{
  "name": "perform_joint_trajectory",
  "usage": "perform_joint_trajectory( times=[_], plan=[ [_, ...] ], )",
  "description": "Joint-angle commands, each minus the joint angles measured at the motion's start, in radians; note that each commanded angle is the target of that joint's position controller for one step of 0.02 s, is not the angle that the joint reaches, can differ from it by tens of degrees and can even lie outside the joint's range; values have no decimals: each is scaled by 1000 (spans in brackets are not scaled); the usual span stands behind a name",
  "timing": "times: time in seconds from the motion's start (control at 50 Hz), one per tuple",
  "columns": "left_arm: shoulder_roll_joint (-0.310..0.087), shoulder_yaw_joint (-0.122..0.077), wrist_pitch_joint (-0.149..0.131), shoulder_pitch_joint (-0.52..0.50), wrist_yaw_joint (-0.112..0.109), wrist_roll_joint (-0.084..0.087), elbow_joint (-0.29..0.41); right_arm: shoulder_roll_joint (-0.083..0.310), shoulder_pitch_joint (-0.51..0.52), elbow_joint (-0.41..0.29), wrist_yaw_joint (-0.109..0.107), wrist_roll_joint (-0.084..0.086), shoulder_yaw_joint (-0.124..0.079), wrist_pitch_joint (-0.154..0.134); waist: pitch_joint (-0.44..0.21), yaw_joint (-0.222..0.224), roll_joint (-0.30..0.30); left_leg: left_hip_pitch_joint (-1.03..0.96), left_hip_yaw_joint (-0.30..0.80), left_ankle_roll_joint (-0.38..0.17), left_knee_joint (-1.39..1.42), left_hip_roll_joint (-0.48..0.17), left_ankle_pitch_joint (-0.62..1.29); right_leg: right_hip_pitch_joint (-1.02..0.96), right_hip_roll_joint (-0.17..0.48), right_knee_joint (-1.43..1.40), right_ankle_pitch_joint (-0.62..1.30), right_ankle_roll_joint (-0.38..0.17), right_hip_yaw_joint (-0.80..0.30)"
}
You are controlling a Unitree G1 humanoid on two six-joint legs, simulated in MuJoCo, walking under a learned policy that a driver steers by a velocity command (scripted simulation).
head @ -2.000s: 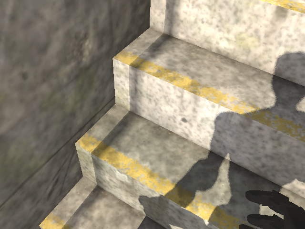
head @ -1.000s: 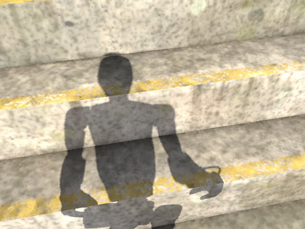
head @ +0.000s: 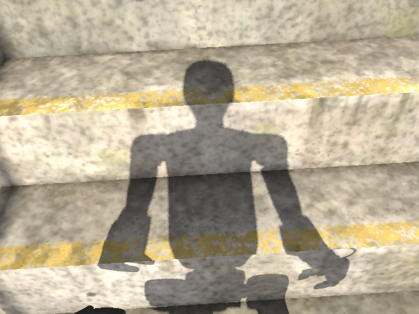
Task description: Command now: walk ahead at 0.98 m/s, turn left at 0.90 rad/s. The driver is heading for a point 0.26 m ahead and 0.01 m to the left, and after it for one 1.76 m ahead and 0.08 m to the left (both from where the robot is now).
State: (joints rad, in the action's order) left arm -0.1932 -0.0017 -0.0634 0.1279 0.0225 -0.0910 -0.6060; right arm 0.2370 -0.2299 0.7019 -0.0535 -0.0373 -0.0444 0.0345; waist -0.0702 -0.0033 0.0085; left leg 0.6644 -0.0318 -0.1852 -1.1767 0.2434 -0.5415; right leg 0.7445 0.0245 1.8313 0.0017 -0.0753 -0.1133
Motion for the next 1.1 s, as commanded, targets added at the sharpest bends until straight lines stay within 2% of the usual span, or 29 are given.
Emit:
perform_joint_trajectory(
  times=[0.02, 0.1, 0.26, 0.32, 0.36, 0.4, 0.42, 0.44, 0.46, 0.48, 0.52, 0.56, 0.62, 0.64, 0.7, 0.72, 0.74, 0.78, 0.8, 0.82, 0.84, 0.88, 0.94, 1.0, 1.02, 1.04, 1.06, 1.08, 1.1],
  plan=[
    [109, 63, -5, -97, -17, -25, 183, 59, 86, -14, -2, -5, -5, -80, 159, 87, -60, 44, 645, -88, 701, -233, -130, 379, -28, 297, -71, 60, 10],
    [18, 32, 13, -94, -32, 16, 134, 90, 76, 2, 4, 49, -25, -119, 117, 42, -18, 46, 524, -160, 763, -221, 32, 320, -12, 243, -104, 89, 111],
    [127, 68, -16, -486, -24, -8, 264, 104, -323, 91, 6, 24, -67, -193, 128, -164, -41, -790, 838, -185, 850, -352, -50, 1058, -8, 427, -424, 56, 18],
    [109, 77, 12, -562, -18, 4, 313, 122, -283, 99, -2, 38, -78, -192, 89, -154, -6, -596, 712, -160, 993, -300, 97, 748, 0, 78, -419, 61, 95],
    [174, 101, 53, -447, -14, 37, 286, 91, -136, 94, -13, 49, -73, -154, -11, -41, 89, -140, 433, -154, 1205, -303, 509, -41, -12, -290, -564, -9, 254],
    [-3, -3, 39, -52, -44, 69, 153, 161, -66, 45, 30, 80, -79, -197, -234, 123, 134, -119, 324, -111, 848, -343, 1959, -646, -119, -354, -721, -13, 310],
    [-91, -63, 22, 222, -59, 89, 86, 200, -10, 59, 65, 66, -101, -225, -350, 295, 140, -175, 331, -83, 478, -333, 2051, -765, -98, -594, -716, -44, 192],
    [-218, -109, 7, 397, -74, 52, -6, 140, 50, 33, 100, 95, -92, -240, -429, 341, -163, 22, 289, -32, 82, -196, 1710, -936, 48, -922, -1087, -108, -272],
    [-258, -123, 26, 331, -94, 66, -22, 0, 98, -39, 114, 17, -61, -239, -392, 254, -461, 191, 278, -6, -293, -56, 606, -815, 237, -1426, -1428, -171, -910],
    [-171, -113, 41, 110, -95, 84, 2, -48, 150, -95, 110, -52, -39, -248, -259, 168, -338, 309, 332, 12, -628, -70, 576, -654, 252, -1543, -1494, -151, -1065],
    [8, -64, 21, -77, -86, 81, -84, -113, 129, -143, 98, -54, 5, -204, 39, 5, -20, 408, 293, 33, -857, -124, 629, -317, 256, -1315, -1076, -177, -711],
    [88, -41, -13, 30, -88, 37, -216, -168, 127, -204, 49, -18, 36, -145, 155, -54, 5, 485, 332, 65, -1090, -149, 453, -221, 255, -1338, -592, -133, -401],
    [17, -45, -73, 29, -58, 63, -256, -85, 121, -235, 14, 11, 32, -95, 259, -112, 32, 465, 298, 82, -739, -198, 213, -213, 205, -1476, -92, -66, -65],
    [1, -18, -36, -164, -2, 33, -213, 32, 250, -271, 105, 23, 63, -71, -14, -102, 145, 509, 201, -6, -488, -172, 215, -206, 86, -1455, -83, -142, 44],
    [-301, -106, -7, -242, 23, 21, -177, -31, 146, -213, 184, -26, 82, -8, -112, -212, 1, -135, 48, 11, -282, -245, 482, 20, 127, -1607, 407, -116, 142],
    [-129, -84, -68, 41, -57, 90, -261, -43, 169, -198, 68, 13, 45, -63, 120, -60, -39, 178, -74, 60, -129, -308, 291, -411, 127, -1616, 313, -138, 128],
    [-120, -46, -58, 112, -4, 74, -256, -50, 410, -323, 116, -59, 127, 6, -126, -74, 48, 275, -45, 46, 53, -182, 104, -568, 27, -1379, 814, -117, 147],
    [-165, -55, -43, 46, 30, 24, -231, 19, 76, -129, 132, -12, 96, 54, -293, -157, -76, -417, 21, 64, 917, -222, 916, -511, -6, -1098, 1188, -103, 65],
    [-222, -89, -22, 121, 53, 44, -245, 27, -155, 15, 123, 10, 68, 59, -140, -199, -71, -608, 35, 121, 1236, -202, 1065, -455, -35, -933, 811, -92, 86],
    [-112, -92, 13, 329, 97, 8, -286, 23, -268, 120, 97, -26, 58, 44, -149, -88, 121, -926, 111, 30, 1019, -348, 1419, -73, -80, -527, -237, -10, 137],
    [-18, -58, 21, 554, 131, 27, -279, 134, -282, 95, 112, -70, 22, 11, -348, 12, 341, -1061, 237, -232, 537, -634, 2185, 176, -102, 141, -423, -19, 27],
    [-24, -54, -11, 150, 101, 116, -75, 103, -211, 189, 132, -73, 3, -70, -290, -52, 258, -1054, 127, -153, 624, -684, 1849, 636, -182, 676, -619, -45, 29],
    [55, 11, 13, 20, 36, 142, 42, -28, -94, 293, 113, -79, 42, -108, -145, 80, 98, -847, -27, -43, 773, -597, 1412, 836, -101, 750, -712, -115, 44],
    [-13, 25, 118, 51, 38, 110, 179, 185, 327, 178, 148, -92, -11, -109, -204, 346, -15, -322, -280, -18, 972, -473, 1255, 334, -26, 118, -479, -88, 121],
    [-44, 14, 173, 43, 67, 90, 177, 319, 432, 134, 166, -69, -58, -116, -270, 409, 88, -231, -275, -63, 1043, -469, 1662, 69, -62, -81, -399, -47, 195],
    [-3, -11, 164, 140, -89, 89, 50, 249, 391, 55, 48, 39, -46, -167, -109, 254, 51, -309, -372, 27, 1043, -557, 1775, -62, -111, -169, -505, -61, 219],
    [-18, -29, 176, 327, -149, 83, -52, 231, 358, 48, 3, 72, -38, -177, -178, 275, 55, -381, -395, 22, 956, -573, 2118, -161, -159, -136, -599, -70, 293],
    [-107, 8, 218, 369, 11, 116, 76, 410, 275, 115, 141, -42, -89, -154, -285, 379, 134, -638, -169, -143, 803, -732, 2770, 51, -172, -242, -390, -26, 257],
    [-100, -71, 169, 206, -114, 53, -93, 216, 275, -20, 27, 80, -51, -134, -271, 162, -49, -507, -343, 37, 632, -502, 2273, -258, -226, -349, -577, -117, 239]
  ],
)
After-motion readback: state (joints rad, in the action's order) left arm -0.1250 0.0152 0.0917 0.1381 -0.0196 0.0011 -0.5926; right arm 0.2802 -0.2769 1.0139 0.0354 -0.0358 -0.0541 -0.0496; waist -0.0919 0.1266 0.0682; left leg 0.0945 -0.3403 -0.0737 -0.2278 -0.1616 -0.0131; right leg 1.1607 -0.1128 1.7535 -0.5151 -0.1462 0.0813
